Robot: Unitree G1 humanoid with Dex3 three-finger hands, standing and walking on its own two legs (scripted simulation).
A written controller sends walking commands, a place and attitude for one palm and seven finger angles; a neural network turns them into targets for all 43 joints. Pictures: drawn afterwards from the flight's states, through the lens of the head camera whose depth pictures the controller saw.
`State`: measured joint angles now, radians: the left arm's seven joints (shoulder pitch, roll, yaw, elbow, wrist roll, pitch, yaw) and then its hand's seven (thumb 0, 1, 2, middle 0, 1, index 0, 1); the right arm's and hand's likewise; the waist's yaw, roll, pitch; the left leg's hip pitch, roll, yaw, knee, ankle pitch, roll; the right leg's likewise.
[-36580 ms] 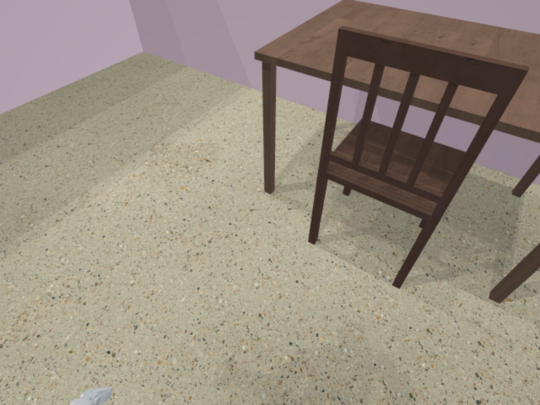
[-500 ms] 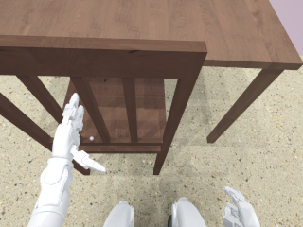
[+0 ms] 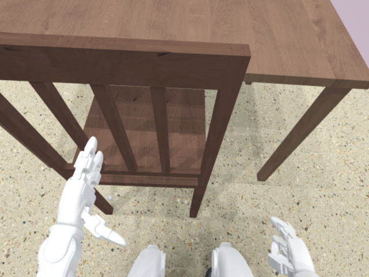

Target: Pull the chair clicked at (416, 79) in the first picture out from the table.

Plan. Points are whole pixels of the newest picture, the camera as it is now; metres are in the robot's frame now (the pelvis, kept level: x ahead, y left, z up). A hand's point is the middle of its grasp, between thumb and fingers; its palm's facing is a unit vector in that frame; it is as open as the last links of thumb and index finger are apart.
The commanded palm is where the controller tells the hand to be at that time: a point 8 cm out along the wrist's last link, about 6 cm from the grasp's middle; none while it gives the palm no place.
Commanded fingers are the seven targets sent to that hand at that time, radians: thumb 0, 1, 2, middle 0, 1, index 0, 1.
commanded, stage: aim the fingers beside a spindle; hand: left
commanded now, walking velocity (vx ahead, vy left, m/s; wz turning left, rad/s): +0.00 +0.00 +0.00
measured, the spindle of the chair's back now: (120, 136) +0.40 +0.16 +0.04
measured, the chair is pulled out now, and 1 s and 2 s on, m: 0.05 0.05 0.05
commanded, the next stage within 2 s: none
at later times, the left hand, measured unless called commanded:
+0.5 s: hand (114, 189) +0.29 +0.16 +0.02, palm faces -0.05 -1.00 -0.03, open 17.0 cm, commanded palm +0.27 +0.21 +0.02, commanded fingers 0.00 -0.50 0.30 -0.06 -0.08 -0.06 -0.08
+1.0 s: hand (124, 183) +0.30 +0.14 +0.02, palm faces -0.09 -1.00 -0.01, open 16.9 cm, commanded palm +0.29 +0.20 +0.02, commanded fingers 0.00 -0.50 0.30 -0.06 -0.08 -0.06 -0.08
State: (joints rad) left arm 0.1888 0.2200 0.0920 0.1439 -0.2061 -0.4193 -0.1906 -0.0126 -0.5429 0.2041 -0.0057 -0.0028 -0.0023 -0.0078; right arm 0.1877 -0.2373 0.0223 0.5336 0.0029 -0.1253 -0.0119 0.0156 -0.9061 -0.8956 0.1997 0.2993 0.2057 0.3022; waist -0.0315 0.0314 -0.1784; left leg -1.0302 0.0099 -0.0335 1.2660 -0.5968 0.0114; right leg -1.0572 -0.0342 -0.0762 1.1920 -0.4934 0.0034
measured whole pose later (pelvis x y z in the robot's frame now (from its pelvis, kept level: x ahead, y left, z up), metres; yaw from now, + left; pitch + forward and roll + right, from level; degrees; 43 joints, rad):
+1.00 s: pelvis +0.00 +0.01 -0.01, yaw +0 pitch +22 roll -3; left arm 0.08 0.19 0.03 0.17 -0.16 -0.38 -0.11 -0.01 -0.50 0.30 -0.06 -0.08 -0.06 -0.08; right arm 0.18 -0.23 0.02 0.54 -0.01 -0.11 0.00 0.02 -0.91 -0.90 0.20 0.30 0.21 0.30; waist -0.04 0.03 -0.18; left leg -1.07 0.00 -0.03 1.30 -0.61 0.02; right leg -1.09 -0.04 -0.07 1.22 -0.50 0.02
